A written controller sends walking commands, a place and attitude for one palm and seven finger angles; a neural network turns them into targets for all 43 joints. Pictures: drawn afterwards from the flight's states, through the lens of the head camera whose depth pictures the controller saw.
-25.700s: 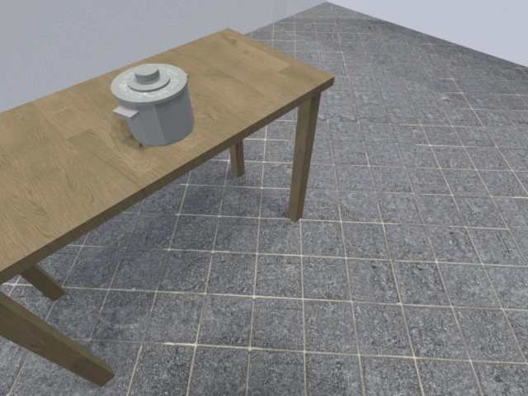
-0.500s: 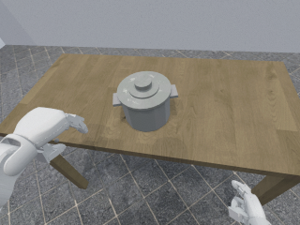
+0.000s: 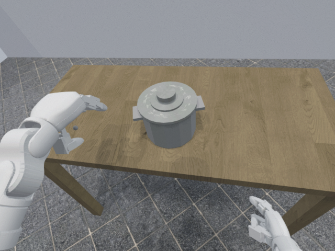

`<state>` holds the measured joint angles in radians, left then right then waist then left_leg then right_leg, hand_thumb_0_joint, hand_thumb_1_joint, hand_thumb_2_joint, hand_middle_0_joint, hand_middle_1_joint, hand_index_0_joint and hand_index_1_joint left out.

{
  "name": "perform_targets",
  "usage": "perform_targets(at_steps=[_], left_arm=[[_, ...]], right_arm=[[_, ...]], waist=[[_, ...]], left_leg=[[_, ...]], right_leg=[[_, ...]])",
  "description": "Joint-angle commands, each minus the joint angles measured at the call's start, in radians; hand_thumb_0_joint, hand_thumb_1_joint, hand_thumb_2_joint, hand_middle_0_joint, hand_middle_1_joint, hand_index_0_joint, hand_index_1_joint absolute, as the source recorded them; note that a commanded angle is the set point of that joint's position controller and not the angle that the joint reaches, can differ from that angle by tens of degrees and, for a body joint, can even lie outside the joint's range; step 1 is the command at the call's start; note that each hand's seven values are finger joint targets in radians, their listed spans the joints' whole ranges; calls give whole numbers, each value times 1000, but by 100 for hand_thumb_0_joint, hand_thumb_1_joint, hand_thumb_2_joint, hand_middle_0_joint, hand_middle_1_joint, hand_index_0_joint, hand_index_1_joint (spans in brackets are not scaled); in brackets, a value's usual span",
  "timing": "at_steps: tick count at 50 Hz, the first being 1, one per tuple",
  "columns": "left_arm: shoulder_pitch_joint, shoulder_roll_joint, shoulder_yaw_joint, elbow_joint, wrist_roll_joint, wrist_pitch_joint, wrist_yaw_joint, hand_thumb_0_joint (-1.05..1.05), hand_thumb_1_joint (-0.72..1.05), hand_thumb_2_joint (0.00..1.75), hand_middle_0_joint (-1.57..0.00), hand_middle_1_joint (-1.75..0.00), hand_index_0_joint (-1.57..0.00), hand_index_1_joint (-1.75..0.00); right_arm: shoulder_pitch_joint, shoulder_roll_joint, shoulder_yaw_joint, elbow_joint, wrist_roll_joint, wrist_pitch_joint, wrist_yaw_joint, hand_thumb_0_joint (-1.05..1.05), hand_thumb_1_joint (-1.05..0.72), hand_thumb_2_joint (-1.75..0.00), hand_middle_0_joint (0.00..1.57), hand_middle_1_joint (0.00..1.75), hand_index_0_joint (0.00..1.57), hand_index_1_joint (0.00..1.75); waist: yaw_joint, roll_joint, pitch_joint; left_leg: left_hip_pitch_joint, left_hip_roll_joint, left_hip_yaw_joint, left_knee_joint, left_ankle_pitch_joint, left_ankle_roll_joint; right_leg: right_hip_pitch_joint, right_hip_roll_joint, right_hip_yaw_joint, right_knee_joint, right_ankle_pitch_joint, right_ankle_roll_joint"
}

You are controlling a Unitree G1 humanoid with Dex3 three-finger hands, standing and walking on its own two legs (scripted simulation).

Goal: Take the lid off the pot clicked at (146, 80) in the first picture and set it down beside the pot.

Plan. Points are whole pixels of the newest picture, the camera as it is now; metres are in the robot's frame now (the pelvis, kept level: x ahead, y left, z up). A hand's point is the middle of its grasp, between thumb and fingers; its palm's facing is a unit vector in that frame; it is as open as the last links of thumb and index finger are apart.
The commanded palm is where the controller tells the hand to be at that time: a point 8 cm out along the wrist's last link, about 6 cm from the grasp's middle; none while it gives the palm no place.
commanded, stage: move the open hand above the knob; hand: left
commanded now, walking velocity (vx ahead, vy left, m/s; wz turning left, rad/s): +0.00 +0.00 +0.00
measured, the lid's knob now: (166, 94) +0.49 +0.07 +0.11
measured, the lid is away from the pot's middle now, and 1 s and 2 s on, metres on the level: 0.00 0.00 0.00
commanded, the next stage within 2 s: none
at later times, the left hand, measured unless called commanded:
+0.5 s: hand (112, 94) +0.38 +0.17 +0.20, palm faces -0.08 -0.03 -1.00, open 10.1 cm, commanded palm +0.34 +0.16 +0.24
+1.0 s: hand (140, 107) +0.39 +0.11 +0.15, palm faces -0.24 -0.01 -0.97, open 10.2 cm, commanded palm +0.39 +0.13 +0.24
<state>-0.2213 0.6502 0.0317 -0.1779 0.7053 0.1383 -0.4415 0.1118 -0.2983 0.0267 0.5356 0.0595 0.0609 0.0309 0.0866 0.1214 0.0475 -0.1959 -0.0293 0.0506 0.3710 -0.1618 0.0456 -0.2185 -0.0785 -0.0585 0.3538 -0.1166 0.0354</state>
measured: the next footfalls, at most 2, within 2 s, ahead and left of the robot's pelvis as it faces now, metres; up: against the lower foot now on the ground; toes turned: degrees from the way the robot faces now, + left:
none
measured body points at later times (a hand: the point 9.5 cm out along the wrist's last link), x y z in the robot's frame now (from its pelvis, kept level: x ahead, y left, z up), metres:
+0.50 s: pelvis +0.01 -0.02 +0.00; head +0.04 -0.07 +0.45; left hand +0.38 +0.17 +0.25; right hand +0.22 -0.24 -0.10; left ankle +0.02 +0.09 -0.74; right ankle +0.04 -0.15 -0.74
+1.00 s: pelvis +0.02 -0.03 +0.00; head +0.04 -0.09 +0.44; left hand +0.40 +0.11 +0.20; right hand +0.21 -0.26 -0.11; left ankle +0.03 +0.09 -0.74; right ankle +0.04 -0.15 -0.74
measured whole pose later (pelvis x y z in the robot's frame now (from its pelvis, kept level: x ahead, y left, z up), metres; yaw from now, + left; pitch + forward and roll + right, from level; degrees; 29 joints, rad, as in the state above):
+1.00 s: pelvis +0.02 -0.03 +0.00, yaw -1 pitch +0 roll +1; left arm -0.55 0.53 -0.27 0.05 0.81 0.26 -0.47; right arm 0.12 -0.32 0.03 0.55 0.07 0.10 0.04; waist 0.03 0.12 0.03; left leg -0.20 0.01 0.05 0.40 -0.20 0.01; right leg -0.26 -0.04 -0.05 0.44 -0.19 0.00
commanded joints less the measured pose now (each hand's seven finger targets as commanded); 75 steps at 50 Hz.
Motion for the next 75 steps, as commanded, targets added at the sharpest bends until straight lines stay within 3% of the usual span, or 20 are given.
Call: perform_targets(at_steps=[1,5,10,12,18,20,25,27,32,35,40,43,50,53,56,59,64,68,71,75], left_arm=[[-513,411,184,-297,69,-30,30,0,-30,142,-83,-8,-83,-8],[-645,448,229,-94,94,6,62,0,-30,142,-83,-8,-83,-8],[-251,-33,-110,5,18,71,-15,0,-30,142,-83,-8,-83,-8],[-220,-72,-186,-94,23,71,-43,0,-30,142,-83,-8,-83,-8],[-873,471,182,-135,148,39,43,0,-30,142,-83,-8,-83,-8],[-859,421,173,-100,125,44,80,0,-30,142,-83,-8,-83,-8],[-327,-87,-154,173,41,121,5,0,-30,142,-83,-8,-83,-8],[-290,-109,-221,96,56,121,-28,0,-30,142,-83,-8,-83,-8],[-915,379,82,-180,146,65,22,0,-30,142,-83,-8,-83,-8],[-996,464,183,-72,127,60,87,0,-30,142,-83,-8,-83,-8],[-472,-43,-135,356,56,138,37,0,-30,142,-83,-8,-83,-8],[-442,-155,-286,174,75,139,-15,0,-30,142,-83,-8,-83,-8],[-1216,438,107,2,138,78,86,0,-30,142,-83,-8,-83,-8],[-879,-3,-179,431,98,160,66,0,-30,142,-83,-8,-83,-8],[-626,-227,-332,426,66,181,3,0,-30,142,-83,-8,-83,-8],[-878,-186,-370,189,124,156,-7,0,-30,142,-83,-8,-83,-8],[-1408,205,-83,180,170,133,96,0,-30,142,-83,-8,-83,-8],[-962,-142,-252,658,117,219,107,0,-30,142,-83,-8,-83,-8],[-822,-291,-362,535,127,209,70,0,-30,142,-83,-8,-83,-8],[-1179,-135,-315,292,185,190,71,0,-30,142,-83,-8,-83,-8]], right_arm=[[-163,-113,-31,-173,-6,-71,-24,0,-90,-90,20,30,20,30],[-157,-101,-21,-123,-10,-76,-38,0,-90,-90,20,30,20,30],[-180,-85,-37,-165,13,-49,28,0,-90,-90,20,30,20,30],[-165,-98,-41,-177,16,-19,45,0,-90,-90,20,30,20,30],[-159,-92,-12,-140,-9,-43,-21,0,-90,-90,20,30,20,30],[-158,-80,-12,-135,-4,-60,-20,0,-90,-90,20,30,20,30],[-158,-85,-35,-150,21,-17,43,0,-90,-90,20,30,20,30],[-147,-105,-38,-166,31,15,52,0,-90,-90,20,30,20,30],[-165,-94,-20,-182,6,-20,-4,0,-90,-90,20,30,20,30],[-142,-76,-12,-136,-1,-62,-26,0,-90,-90,20,30,20,30],[-132,-90,-32,-119,25,-9,26,0,-90,-90,20,30,20,30],[-150,-100,-37,-169,39,22,49,0,-90,-90,20,30,20,30],[-124,-89,-14,-121,8,-59,-36,0,-90,-90,20,30,20,30],[-72,-84,-25,-55,23,-27,-15,0,-90,-90,20,30,20,30],[-97,-103,-38,-97,37,7,30,0,-90,-90,20,30,20,30],[-147,-89,-35,-147,34,27,41,0,-90,-90,20,30,20,30],[-81,-68,-12,-82,6,-50,-18,0,-90,-90,20,30,20,30],[-36,-88,-22,-13,21,-6,3,0,-90,-90,20,30,20,30],[-81,-92,-32,-85,20,21,45,0,-90,-90,20,30,20,30],[-100,-79,-38,-120,18,43,47,0,-90,-90,20,30,20,30]], waist=[[-23,-48,-371],[-16,-1,-338],[-21,-77,-278],[-33,-116,-272],[-27,-37,-407],[-20,7,-436],[-28,-166,-278],[-48,-194,-232],[-44,-111,-462],[-32,-49,-524],[-35,-203,-249],[-65,-190,-249],[-69,-70,-502],[-79,-167,-280],[-78,-179,-253],[-99,-136,-351],[-95,-96,-493],[-89,-244,-242],[-70,-144,-336],[-111,-176,-472]], left_leg=[[119,1,-87,-58,123,11],[116,3,-104,-59,176,3],[91,-10,-55,-29,201,-6],[76,-10,-28,-35,168,0],[90,-4,-70,-39,175,9],[115,0,-75,-30,215,8],[39,-12,-20,-18,176,-4],[10,-14,16,-18,121,-1],[90,-21,-27,-3,152,21],[90,-4,-51,6,211,19],[-4,-9,-2,-19,133,-2],[-2,-18,25,-3,93,3],[82,0,-51,4,116,22],[36,-7,-23,-31,92,4],[29,-19,0,-21,94,-1],[74,-23,-8,-3,104,9],[106,6,-67,-9,154,11],[2,5,-28,-54,98,-11],[45,-8,-15,-22,191,-13],[103,-1,-40,22,230,9]], right_leg=[[133,97,7,-12,-16,-61],[123,106,17,-15,4,-81],[82,96,-1,-4,94,-70],[87,93,-18,-15,86,-56],[177,85,31,19,54,-75],[184,93,40,23,82,-88],[106,86,8,7,137,-66],[86,82,-2,0,111,-49],[203,76,52,43,113,-56],[257,74,75,59,184,-77],[109,75,30,12,136,-56],[83,69,14,12,106,-45],[206,69,78,53,107,-67],[81,79,16,16,70,-58],[52,81,-5,14,89,-57],[69,76,-5,35,81,-63],[154,84,53,66,126,-89],[34,93,-15,25,52,-69],[67,83,-17,58,138,-80],[116,87,-3,77,175,-80]])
